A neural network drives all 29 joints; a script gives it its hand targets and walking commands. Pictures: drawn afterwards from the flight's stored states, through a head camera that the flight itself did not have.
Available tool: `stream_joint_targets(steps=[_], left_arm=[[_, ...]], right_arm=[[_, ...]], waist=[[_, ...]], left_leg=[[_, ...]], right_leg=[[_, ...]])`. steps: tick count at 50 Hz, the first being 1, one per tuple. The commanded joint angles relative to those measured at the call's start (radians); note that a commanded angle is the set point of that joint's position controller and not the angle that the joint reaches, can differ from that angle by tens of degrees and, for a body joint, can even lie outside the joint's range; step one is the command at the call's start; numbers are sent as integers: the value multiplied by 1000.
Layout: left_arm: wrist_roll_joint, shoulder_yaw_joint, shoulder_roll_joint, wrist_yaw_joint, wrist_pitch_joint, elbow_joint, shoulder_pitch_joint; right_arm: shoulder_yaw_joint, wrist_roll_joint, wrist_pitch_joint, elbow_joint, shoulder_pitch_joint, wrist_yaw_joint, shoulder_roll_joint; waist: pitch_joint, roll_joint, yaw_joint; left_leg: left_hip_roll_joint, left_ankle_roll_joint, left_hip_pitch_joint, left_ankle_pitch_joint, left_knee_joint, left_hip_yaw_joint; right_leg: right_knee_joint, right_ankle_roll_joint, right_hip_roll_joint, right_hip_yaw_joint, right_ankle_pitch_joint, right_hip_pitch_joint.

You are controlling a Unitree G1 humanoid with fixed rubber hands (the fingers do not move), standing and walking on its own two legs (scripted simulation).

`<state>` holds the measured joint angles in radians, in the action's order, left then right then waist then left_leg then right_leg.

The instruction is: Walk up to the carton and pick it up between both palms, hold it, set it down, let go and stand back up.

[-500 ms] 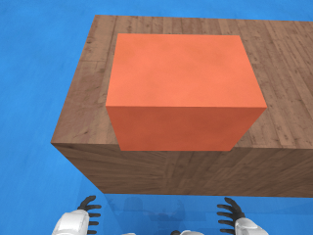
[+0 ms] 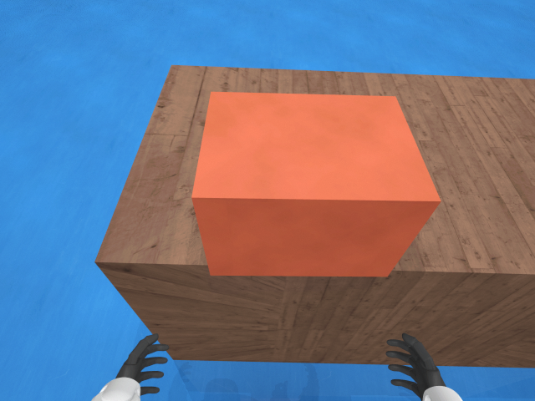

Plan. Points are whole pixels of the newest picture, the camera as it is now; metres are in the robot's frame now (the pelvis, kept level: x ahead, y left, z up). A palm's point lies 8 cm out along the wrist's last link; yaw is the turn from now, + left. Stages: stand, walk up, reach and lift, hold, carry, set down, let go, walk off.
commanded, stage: let go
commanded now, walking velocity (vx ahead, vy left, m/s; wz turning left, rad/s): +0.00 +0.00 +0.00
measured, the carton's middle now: (301, 187) +0.45 -0.03 +0.04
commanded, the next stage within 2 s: stand in 0.48 s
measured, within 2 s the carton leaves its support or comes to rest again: neither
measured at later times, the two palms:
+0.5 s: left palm (117, 397) +0.15 +0.24 -0.08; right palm (425, 393) +0.16 -0.22 -0.09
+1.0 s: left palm out of the picture -0.01 +0.24 -0.15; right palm out of the picture +0.03 -0.20 -0.14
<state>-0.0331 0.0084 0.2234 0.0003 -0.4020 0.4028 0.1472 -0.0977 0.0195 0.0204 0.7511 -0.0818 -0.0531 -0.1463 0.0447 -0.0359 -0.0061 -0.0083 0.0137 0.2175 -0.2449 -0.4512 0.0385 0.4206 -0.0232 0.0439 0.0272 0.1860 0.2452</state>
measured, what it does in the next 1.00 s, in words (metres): stands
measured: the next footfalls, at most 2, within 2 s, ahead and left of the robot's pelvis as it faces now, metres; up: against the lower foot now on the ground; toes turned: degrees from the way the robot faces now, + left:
none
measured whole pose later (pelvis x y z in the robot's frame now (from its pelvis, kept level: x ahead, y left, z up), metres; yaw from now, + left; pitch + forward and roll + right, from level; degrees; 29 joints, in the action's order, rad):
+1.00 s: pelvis +0.04 +0.03 +0.00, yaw +3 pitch +0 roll -1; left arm -0.02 -0.01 0.14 0.03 0.04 1.11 0.37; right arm -0.03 0.02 0.03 1.11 -0.36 0.02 -0.14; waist -0.02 -0.01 -0.01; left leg 0.03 0.05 0.15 -0.30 -0.45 -0.01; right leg 0.38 0.02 0.00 -0.02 0.25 0.14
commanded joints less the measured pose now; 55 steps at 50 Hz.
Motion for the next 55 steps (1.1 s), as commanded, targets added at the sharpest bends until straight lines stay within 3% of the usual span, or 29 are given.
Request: stream_joint_targets(steps=[1, 2, 3, 4, 5, 7, 9, 11, 12, 15, 21, 24, 25, 26, 28, 33, 37, 42, 55], left_arm=[[-10, -30, 89, 12, 134, -121, -24], [-19, -30, 81, 13, 136, -73, -46], [-13, -22, 85, 19, 158, -112, -33], [-12, -14, 71, 25, 157, -82, -57], [1, -10, 82, 37, 189, -154, -50], [-2, -3, 66, 46, 188, -72, -47], [2, -13, 69, 51, 181, -75, -71], [4, -10, 65, 53, 171, -43, -92], [12, -14, 71, 57, 188, -86, -81], [-2, -20, 76, 53, 172, -30, -95], [-9, -23, 71, 35, 161, 8, -90], [-7, -21, 73, 33, 164, -28, -72], [-45, -56, 97, 27, 339, 150, 150], [-50, -59, 127, 19, 410, 196, 176], [-28, -47, 80, 6, 467, 226, 123], [-14, -52, 73, 10, 503, 316, 149], [-2, -52, 53, 21, 502, 427, 188], [5, -47, 26, 33, 483, 562, 254], [16, -24, -27, 41, 433, 767, 293]], right_arm=[[-29, 12, 151, -60, 39, 16, -97], [-32, 24, 158, -4, 62, 19, -90], [-42, 24, 184, -31, 60, 20, -97], [-45, 32, 189, 7, 85, 20, -95], [-69, 33, 225, -59, 84, 19, -117], [-66, 48, 233, 37, 80, 18, -105], [-79, 47, 237, 27, 110, 17, -110], [-75, 55, 231, 55, 122, 18, -100], [-78, 51, 245, -1, 109, 18, -109], [-65, 51, 225, 70, 112, 20, -93], [-44, 49, 215, 107, 103, 26, -95], [-39, 39, 220, 76, 91, 23, -107], [13, 21, 96, 131, -95, 37, -122], [11, 15, 44, 143, -145, 44, -121], [6, 13, 20, 137, -187, 40, -143], [14, 4, 48, 149, -164, 34, -143], [17, 3, 44, 206, -228, 49, -146], [30, -1, 35, 275, -300, 70, -128], [81, 3, 20, 367, -386, 88, -70]], waist=[[-187, 40, -11], [-147, 53, -5], [-136, 55, -13], [-112, 63, -6], [-131, 59, -13], [-104, 60, -1], [-93, 63, -11], [-93, 46, -2], [-115, 35, -10], [-90, 39, -8], [-59, 47, -7], [-59, 44, -13], [122, 101, -48], [157, 29, -25], [81, -13, 7], [-129, 42, -8], [-119, 44, -2], [-81, 45, -3], [22, 51, -3]], left_leg=[[-21, 2, -14, 225, 60, 0], [-28, -4, 4, 157, 76, -4], [-29, 0, 16, 102, 94, -2], [-39, -2, 45, 36, 115, -11], [-37, 6, 57, 10, 126, -5], [-45, -7, 82, -29, 149, -10], [-45, -5, 110, -71, 168, -8], [-44, -9, 112, -66, 170, -2], [-37, -6, 95, -33, 164, 6], [-31, -14, 75, -4, 153, 8], [-27, -13, 46, 20, 172, 3], [-23, -12, 14, 61, 176, 9], [-80, 20, 101, -16, 131, -114], [-89, 34, 67, -59, 122, -129], [-87, 36, 43, -42, 107, -152], [-84, 42, -18, 145, 69, -146], [-89, 48, -30, 240, 62, -148], [-96, 52, -45, 319, 54, -150], [-87, 60, -5, 311, 79, -158]], right_leg=[[-34, -22, -38, 40, -170, -168], [-43, -23, -40, 34, -106, -149], [-40, -25, -31, 30, -73, -164], [-39, -27, -31, 25, -39, -166], [-21, -24, -19, 19, -47, -211], [-22, -21, -25, 13, -40, -226], [-21, -23, -24, 9, -23, -261], [-31, -22, -32, 10, -22, -283], [-25, -20, -27, 9, -50, -303], [-47, -23, -40, 15, -44, -286], [-64, -31, -44, 15, -46, -298], [-72, -33, -39, 16, -74, -309], [-148, 4, -122, 75, 27, -97], [-195, 10, -143, 117, 83, -31], [-184, 4, -138, 121, 80, -24], [-103, -3, -137, 81, -165, -147], [-91, -5, -137, 60, -223, -157], [-80, -4, -132, 42, -222, -144], [-57, 18, -131, 27, -134, -102]])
